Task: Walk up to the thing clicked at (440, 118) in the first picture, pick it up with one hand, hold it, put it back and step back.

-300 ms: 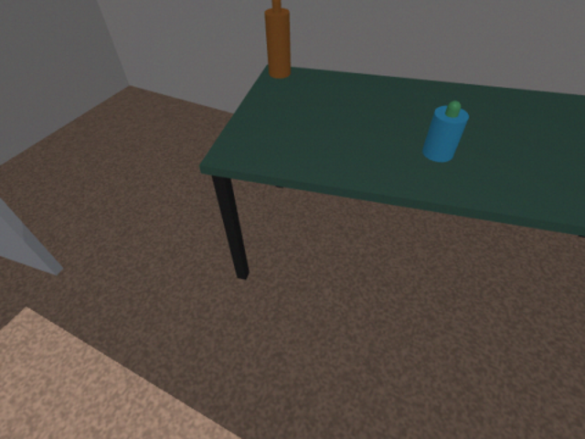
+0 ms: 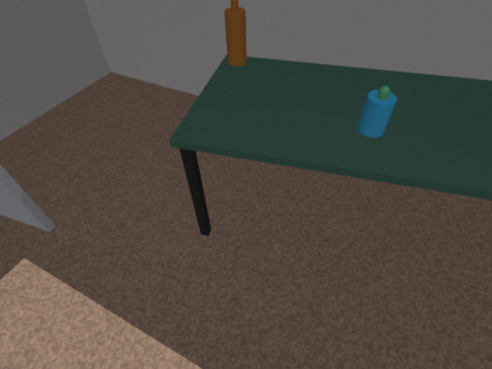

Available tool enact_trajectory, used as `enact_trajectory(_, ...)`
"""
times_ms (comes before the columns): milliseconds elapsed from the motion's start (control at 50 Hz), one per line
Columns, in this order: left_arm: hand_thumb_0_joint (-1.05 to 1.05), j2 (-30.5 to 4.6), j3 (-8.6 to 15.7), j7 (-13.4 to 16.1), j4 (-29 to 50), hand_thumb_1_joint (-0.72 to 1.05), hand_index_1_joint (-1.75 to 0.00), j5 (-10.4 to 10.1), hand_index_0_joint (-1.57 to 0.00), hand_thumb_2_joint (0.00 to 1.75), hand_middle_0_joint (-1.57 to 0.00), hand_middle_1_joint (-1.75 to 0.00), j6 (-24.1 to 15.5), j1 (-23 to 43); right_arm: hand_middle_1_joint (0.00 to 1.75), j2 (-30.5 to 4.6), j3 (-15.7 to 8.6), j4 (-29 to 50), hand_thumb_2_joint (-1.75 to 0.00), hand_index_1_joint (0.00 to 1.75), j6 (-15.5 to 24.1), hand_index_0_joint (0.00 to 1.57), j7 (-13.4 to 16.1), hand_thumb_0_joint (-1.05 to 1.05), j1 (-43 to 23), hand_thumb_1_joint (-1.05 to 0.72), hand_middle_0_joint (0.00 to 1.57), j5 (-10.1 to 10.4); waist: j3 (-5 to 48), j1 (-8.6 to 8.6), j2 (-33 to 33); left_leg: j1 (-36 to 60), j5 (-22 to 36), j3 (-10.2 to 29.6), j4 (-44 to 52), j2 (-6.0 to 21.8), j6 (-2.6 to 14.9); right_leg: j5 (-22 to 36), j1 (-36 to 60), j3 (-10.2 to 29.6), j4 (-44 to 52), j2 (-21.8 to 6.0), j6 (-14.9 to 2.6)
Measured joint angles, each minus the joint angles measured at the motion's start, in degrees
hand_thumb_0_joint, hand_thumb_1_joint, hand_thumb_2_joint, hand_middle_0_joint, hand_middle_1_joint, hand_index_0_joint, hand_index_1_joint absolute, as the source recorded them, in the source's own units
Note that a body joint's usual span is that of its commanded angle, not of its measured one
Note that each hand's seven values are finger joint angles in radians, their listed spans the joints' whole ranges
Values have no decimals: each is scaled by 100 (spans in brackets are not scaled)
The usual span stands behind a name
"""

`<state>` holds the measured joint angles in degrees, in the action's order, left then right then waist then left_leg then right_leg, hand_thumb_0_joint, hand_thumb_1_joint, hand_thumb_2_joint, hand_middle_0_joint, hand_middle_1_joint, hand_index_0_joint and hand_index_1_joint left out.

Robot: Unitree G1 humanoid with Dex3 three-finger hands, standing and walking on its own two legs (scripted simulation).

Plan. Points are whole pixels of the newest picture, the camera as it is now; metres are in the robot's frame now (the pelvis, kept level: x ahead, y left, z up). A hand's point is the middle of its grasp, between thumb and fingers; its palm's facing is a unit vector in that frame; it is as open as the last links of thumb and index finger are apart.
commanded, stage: stand
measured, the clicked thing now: (377, 109) +0.89 -0.38 -0.09
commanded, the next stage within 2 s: walk up in 0.82 s
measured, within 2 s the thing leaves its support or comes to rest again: neither
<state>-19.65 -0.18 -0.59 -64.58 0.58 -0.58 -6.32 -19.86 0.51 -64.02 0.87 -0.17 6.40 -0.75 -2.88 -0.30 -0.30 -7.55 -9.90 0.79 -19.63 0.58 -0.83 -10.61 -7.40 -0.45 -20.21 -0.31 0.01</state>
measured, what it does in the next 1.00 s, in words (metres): stands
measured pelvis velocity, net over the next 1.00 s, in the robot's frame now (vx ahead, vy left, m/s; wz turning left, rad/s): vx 0.03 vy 0.03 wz -0.07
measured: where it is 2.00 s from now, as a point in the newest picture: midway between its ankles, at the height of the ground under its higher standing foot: (234, 344)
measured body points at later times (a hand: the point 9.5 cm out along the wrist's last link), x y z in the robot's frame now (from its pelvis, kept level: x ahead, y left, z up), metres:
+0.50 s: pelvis +0.01 +0.00 +0.00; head +0.02 +0.00 +0.45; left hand +0.08 +0.30 -0.13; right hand +0.09 -0.30 -0.13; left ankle +0.01 +0.13 -0.75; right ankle +0.01 -0.12 -0.75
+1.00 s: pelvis +0.03 +0.03 +0.00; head +0.04 +0.02 +0.44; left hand +0.07 +0.34 -0.13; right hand +0.10 -0.31 -0.12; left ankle +0.03 +0.15 -0.72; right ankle +0.01 -0.12 -0.75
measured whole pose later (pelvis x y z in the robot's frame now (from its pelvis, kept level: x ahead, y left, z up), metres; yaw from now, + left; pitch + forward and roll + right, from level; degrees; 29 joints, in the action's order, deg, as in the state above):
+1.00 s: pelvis +0.03 +0.03 +0.00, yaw -4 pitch -1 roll -1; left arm -20.4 3.6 -1.4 -58.6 1.9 -2.8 -16.1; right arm -24.5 -3.8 -56.9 0.2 -3.3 8.8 -3.1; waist -2.9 -1.4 -2.1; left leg -17.6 -25.0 0.9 -42.0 0.8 0.5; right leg -14.0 -8.1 4.2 -22.9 0.3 -1.1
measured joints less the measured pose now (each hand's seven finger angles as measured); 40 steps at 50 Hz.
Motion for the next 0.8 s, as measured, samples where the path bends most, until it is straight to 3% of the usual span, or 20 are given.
enact_trajectory(800,1,-6,14,15,-4,90,-30,3,-20,90,-21,-30,-2,-25,30,-20,18,-19,-90,30,-17,20,12,0,17,-90,20,8,3,13,8,90,-13,45,94,-12,9,7,143,-47,167,-13,16)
